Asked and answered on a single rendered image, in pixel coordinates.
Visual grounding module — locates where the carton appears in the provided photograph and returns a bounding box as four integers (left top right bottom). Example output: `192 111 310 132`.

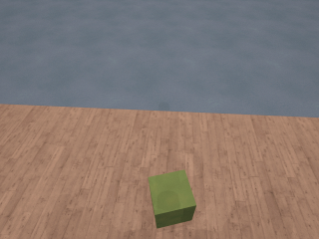
148 169 196 229

